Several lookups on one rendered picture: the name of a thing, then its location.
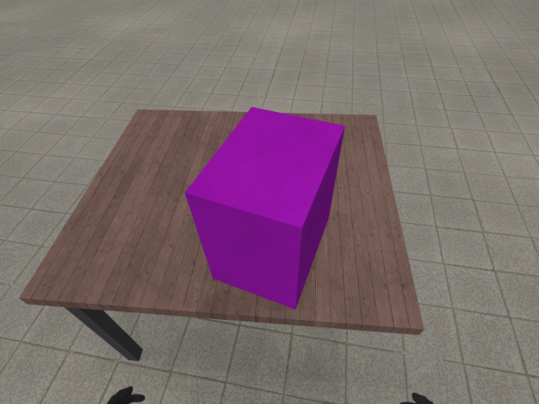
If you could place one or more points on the left robot hand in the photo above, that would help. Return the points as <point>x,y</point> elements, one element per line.
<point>124,397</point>

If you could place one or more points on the carton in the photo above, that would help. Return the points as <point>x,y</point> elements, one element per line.
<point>261,204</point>

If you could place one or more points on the table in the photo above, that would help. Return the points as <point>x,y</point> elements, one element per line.
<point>131,243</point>

